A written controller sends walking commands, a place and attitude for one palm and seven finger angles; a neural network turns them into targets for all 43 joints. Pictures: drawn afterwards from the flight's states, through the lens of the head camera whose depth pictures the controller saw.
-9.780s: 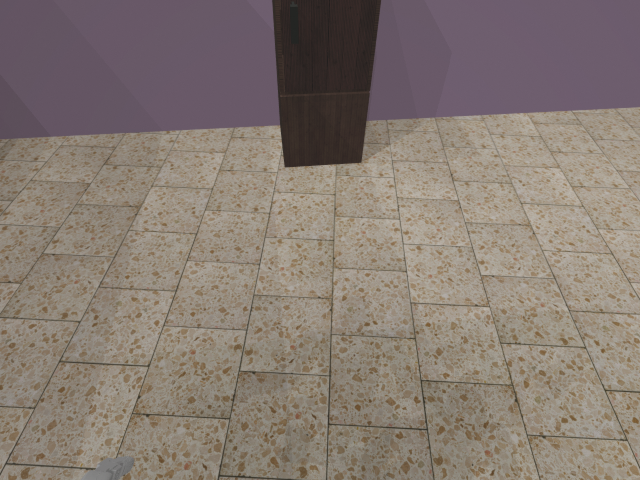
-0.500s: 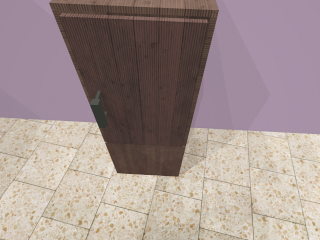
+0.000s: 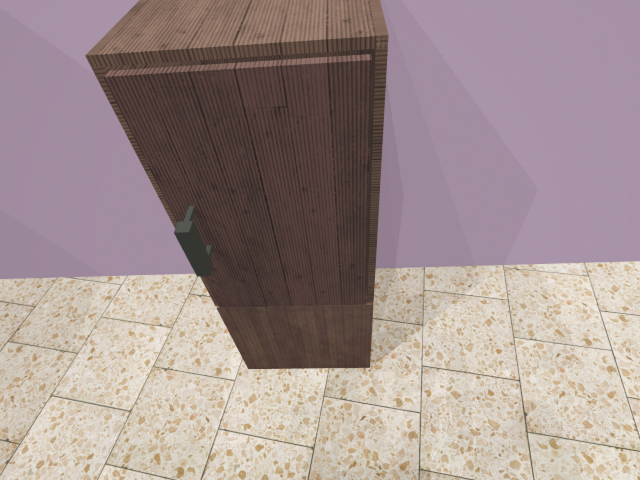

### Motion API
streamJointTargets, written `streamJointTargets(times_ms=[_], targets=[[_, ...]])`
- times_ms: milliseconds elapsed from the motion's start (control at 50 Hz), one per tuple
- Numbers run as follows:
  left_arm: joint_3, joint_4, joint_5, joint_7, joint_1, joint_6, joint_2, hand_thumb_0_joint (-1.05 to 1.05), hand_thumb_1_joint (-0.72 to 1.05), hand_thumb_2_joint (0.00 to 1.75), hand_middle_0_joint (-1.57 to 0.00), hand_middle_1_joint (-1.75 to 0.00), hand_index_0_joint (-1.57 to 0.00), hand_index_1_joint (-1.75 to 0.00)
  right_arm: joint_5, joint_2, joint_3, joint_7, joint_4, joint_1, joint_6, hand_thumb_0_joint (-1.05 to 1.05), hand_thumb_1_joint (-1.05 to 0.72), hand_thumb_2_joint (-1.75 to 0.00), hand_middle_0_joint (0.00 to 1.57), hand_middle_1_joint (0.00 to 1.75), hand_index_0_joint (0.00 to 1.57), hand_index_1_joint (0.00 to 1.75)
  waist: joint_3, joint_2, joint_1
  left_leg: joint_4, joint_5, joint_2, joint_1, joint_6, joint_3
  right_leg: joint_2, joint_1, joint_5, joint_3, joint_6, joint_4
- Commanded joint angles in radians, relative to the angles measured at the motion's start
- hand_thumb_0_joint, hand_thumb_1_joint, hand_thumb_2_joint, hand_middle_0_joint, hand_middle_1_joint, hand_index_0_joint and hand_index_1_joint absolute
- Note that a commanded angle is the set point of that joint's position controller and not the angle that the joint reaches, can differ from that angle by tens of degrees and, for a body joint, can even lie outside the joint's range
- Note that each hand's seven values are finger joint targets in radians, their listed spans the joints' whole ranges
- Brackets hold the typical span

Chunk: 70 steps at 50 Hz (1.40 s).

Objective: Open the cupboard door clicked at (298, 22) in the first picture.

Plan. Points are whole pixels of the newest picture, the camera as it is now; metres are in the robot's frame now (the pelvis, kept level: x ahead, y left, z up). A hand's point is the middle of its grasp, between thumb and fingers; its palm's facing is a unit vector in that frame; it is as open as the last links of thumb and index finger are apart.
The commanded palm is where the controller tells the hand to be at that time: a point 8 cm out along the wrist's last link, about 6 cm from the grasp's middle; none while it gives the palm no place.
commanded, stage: look again from close up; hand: left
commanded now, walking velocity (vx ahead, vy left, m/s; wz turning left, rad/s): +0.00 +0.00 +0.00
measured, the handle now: (197, 240) +0.53 +0.27 -0.05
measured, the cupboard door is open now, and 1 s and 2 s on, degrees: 0 0 0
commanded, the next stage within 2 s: shuffle to correct the standing spot in 0.46 s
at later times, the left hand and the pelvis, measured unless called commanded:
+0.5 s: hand out of the picture +0.05 +0.17 -0.16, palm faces +0.01 -0.97 -0.23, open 7.3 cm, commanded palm none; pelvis +0.02 -0.02 +0.00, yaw +0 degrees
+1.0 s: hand out of the picture +0.04 +0.23 -0.17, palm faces +0.04 -0.96 -0.29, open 7.4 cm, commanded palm none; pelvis -0.01 +0.02 -0.01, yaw -1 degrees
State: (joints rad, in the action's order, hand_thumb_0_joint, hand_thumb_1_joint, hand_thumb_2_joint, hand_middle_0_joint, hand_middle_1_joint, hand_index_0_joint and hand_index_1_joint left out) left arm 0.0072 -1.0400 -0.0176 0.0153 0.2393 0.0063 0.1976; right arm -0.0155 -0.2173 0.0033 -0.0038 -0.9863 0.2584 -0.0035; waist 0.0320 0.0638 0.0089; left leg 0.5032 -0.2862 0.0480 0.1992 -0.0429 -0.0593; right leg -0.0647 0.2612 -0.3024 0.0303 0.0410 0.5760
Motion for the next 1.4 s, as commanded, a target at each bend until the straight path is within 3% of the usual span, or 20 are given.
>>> streamJointTargets(times_ms=[0,540,640,800,840,880,900,940,1040,1060,1080,1100,1120,1140,1200,1280,1320,1340,1360,1380], targets=[[-0.030,0.047,0.005,0.009,-0.004,-0.023,0.148,0.00,0.90,0.90,-0.20,-0.30,-0.20,-0.30,-0.003,-0.087,0.018,-0.010,0.029,0.044,-0.019,0.00,-0.90,-0.90,0.20,0.30,0.20,0.30,-0.007,-0.106,-0.003,-0.112,0.091,0.042,-0.002,0.056,0.047,-0.026,0.009,0.081,0.035,-0.055,-0.139],[-0.040,-0.024,0.005,0.011,0.000,-0.031,0.125,0.00,0.90,0.90,-0.20,-0.30,-0.20,-0.30,-0.001,-0.061,0.016,-0.026,-0.086,0.052,-0.024,0.00,-0.90,-0.90,0.20,0.30,0.20,0.30,-0.003,-0.068,-0.010,-0.105,0.212,0.062,-0.042,0.034,0.025,-0.029,-0.048,0.282,0.023,-0.067,-0.148],[-0.055,0.000,0.002,0.021,0.004,-0.019,0.137,0.00,0.90,0.90,-0.20,-0.30,-0.20,-0.30,0.002,-0.055,0.026,-0.028,-0.061,0.041,-0.010,0.00,-0.90,-0.90,0.20,0.30,0.20,0.30,-0.016,-0.063,-0.025,-0.060,0.293,0.054,-0.025,0.027,0.009,-0.062,-0.055,0.409,0.044,-0.077,-0.090],[-0.102,0.064,-0.008,0.027,-0.018,0.010,0.203,0.00,0.90,0.90,-0.20,-0.30,-0.20,-0.30,-0.004,-0.058,0.057,-0.020,0.005,0.051,0.022,0.00,-0.90,-0.90,0.20,0.30,0.20,0.30,-0.024,-0.210,-0.014,0.047,0.109,0.002,0.021,0.017,-0.021,-0.184,0.018,0.319,0.146,-0.135,-0.109],[-0.102,0.088,-0.008,0.023,-0.048,0.019,0.178,0.00,0.90,0.90,-0.20,-0.30,-0.20,-0.30,-0.008,-0.081,0.063,-0.016,0.010,0.065,0.020,0.00,-0.90,-0.90,0.20,0.30,0.20,0.30,-0.028,-0.114,-0.004,-0.008,0.209,0.045,-0.021,0.040,0.030,-0.114,0.088,0.209,0.067,-0.097,-0.029],[-0.092,0.108,-0.008,0.020,-0.070,0.030,0.100,0.00,0.90,0.90,-0.20,-0.30,-0.20,-0.30,-0.017,-0.133,0.072,-0.016,0.029,0.057,0.020,0.00,-0.90,-0.90,0.20,0.30,0.20,0.30,-0.012,0.116,-0.007,-0.142,0.325,0.176,0.018,0.129,0.167,0.028,0.125,-0.064,-0.101,-0.042,0.173],[-0.087,0.113,-0.007,0.023,-0.078,0.035,0.078,0.00,0.90,0.90,-0.20,-0.30,-0.20,-0.30,-0.016,-0.136,0.074,-0.017,0.036,0.046,0.021,0.00,-0.90,-0.90,0.20,0.30,0.20,0.30,0.003,0.179,-0.001,-0.187,0.390,0.222,0.033,0.192,0.217,0.048,0.158,-0.242,-0.104,-0.040,0.318],[-0.084,0.111,-0.002,0.025,-0.052,0.039,0.068,0.00,0.90,0.90,-0.20,-0.30,-0.20,-0.30,-0.018,-0.125,0.068,-0.021,0.063,0.006,0.019,0.00,-0.90,-0.90,0.20,0.30,0.20,0.30,-0.026,0.148,-0.016,-0.179,0.408,0.227,0.064,0.242,0.206,0.025,0.159,-0.275,-0.059,-0.058,0.445],[-0.052,0.058,-0.003,0.012,0.070,-0.003,0.023,0.00,0.90,0.90,-0.20,-0.30,-0.20,-0.30,-0.015,-0.099,0.055,-0.023,0.049,-0.017,0.003,0.00,-0.90,-0.90,0.20,0.30,0.20,0.30,-0.091,-0.004,-0.061,-0.060,0.209,0.141,0.063,0.165,0.133,0.024,-0.075,-0.015,-0.090,-0.040,-0.055],[-0.053,0.049,-0.009,0.015,0.078,-0.017,0.066,0.00,0.90,0.90,-0.20,-0.30,-0.20,-0.30,-0.005,-0.064,0.048,-0.019,0.038,0.007,-0.002,0.00,-0.90,-0.90,0.20,0.30,0.20,0.30,-0.097,-0.106,-0.051,0.016,0.107,0.087,0.102,0.118,0.097,-0.036,-0.141,0.046,0.005,-0.049,-0.177],[-0.057,0.045,-0.013,0.017,0.087,-0.028,0.125,0.00,0.90,0.90,-0.20,-0.30,-0.20,-0.30,0.004,-0.013,0.036,-0.017,0.049,0.006,-0.001,0.00,-0.90,-0.90,0.20,0.30,0.20,0.30,-0.067,-0.277,-0.038,0.090,-0.081,0.004,0.205,0.063,0.022,-0.201,-0.164,0.150,0.212,-0.096,-0.247],[-0.060,0.048,-0.008,0.017,0.094,-0.029,0.163,0.00,0.90,0.90,-0.20,-0.30,-0.20,-0.30,0.001,-0.005,0.031,-0.013,0.058,-0.010,0.005,0.00,-0.90,-0.90,0.20,0.30,0.20,0.30,-0.024,-0.283,-0.043,0.144,-0.194,-0.024,0.232,0.045,0.020,-0.300,-0.124,0.270,0.279,-0.165,-0.292],[-0.055,0.041,-0.010,0.017,0.102,-0.035,0.150,0.00,0.90,0.90,-0.20,-0.30,-0.20,-0.30,-0.006,-0.007,0.030,-0.012,0.050,-0.037,0.007,0.00,-0.90,-0.90,0.20,0.30,0.20,0.30,-0.015,-0.254,-0.049,0.212,-0.229,-0.015,0.231,0.043,0.041,-0.292,-0.122,0.384,0.263,-0.206,-0.276],[-0.056,0.038,-0.011,0.019,0.087,-0.044,0.135,0.00,0.90,0.90,-0.20,-0.30,-0.20,-0.30,-0.008,-0.011,0.032,-0.011,0.034,-0.025,0.007,0.00,-0.90,-0.90,0.20,0.30,0.20,0.30,-0.003,-0.338,-0.037,0.264,-0.221,-0.004,0.254,0.042,0.045,-0.259,-0.138,0.492,0.230,-0.211,-0.253],[-0.047,0.040,-0.009,0.021,0.055,-0.047,0.102,0.00,0.90,0.90,-0.20,-0.30,-0.20,-0.30,0.006,0.000,0.026,-0.011,-0.010,-0.002,0.000,0.00,-0.90,-0.90,0.20,0.30,0.20,0.30,-0.009,-0.251,-0.018,0.222,-0.130,-0.008,0.172,0.034,0.022,-0.186,-0.138,0.609,0.092,-0.213,-0.220],[-0.042,0.021,0.003,0.015,0.053,-0.038,0.103,0.00,0.90,0.90,-0.20,-0.30,-0.20,-0.30,0.005,0.020,0.015,-0.016,-0.054,0.034,-0.006,0.00,-0.90,-0.90,0.20,0.30,0.20,0.30,0.001,-0.162,-0.001,-0.049,0.069,-0.023,-0.040,0.029,-0.001,-0.120,-0.028,0.355,0.033,-0.156,-0.201],[-0.035,0.019,0.006,0.012,0.062,-0.031,0.067,0.00,0.90,0.90,-0.20,-0.30,-0.20,-0.30,0.000,-0.011,0.015,-0.021,-0.074,0.058,-0.021,0.00,-0.90,-0.90,0.20,0.30,0.20,0.30,0.000,-0.047,-0.004,-0.116,0.261,0.045,-0.105,0.053,0.065,-0.054,0.014,0.223,-0.002,-0.098,-0.161],[-0.033,-0.029,-0.003,0.057,0.172,-0.058,0.059,0.00,0.90,0.90,-0.20,-0.30,-0.20,-0.30,0.004,-0.069,0.023,-0.018,-0.010,-0.025,-0.017,0.00,-0.90,-0.90,0.20,0.30,0.20,0.30,0.018,-0.009,-0.037,0.116,0.245,0.070,0.026,0.045,0.041,-0.096,-0.043,0.491,0.078,-0.043,-0.203],[-0.044,0.023,-0.007,0.054,0.132,-0.064,0.119,0.00,0.90,0.90,-0.20,-0.30,-0.20,-0.30,0.002,0.000,0.016,-0.013,0.023,0.029,-0.008,0.00,-0.90,-0.90,0.20,0.30,0.20,0.30,-0.042,-0.063,0.008,0.125,-0.034,0.027,0.077,0.050,0.042,-0.160,-0.072,0.460,0.143,-0.088,-0.213],[-0.042,0.030,-0.006,0.047,0.106,-0.070,0.111,0.00,0.90,0.90,-0.20,-0.30,-0.20,-0.30,0.002,0.005,0.014,-0.014,0.013,0.030,-0.005,0.00,-0.90,-0.90,0.20,0.30,0.20,0.30,-0.012,-0.031,0.016,0.125,-0.085,0.029,0.081,0.049,0.037,-0.181,-0.037,0.425,0.144,-0.128,-0.223]])
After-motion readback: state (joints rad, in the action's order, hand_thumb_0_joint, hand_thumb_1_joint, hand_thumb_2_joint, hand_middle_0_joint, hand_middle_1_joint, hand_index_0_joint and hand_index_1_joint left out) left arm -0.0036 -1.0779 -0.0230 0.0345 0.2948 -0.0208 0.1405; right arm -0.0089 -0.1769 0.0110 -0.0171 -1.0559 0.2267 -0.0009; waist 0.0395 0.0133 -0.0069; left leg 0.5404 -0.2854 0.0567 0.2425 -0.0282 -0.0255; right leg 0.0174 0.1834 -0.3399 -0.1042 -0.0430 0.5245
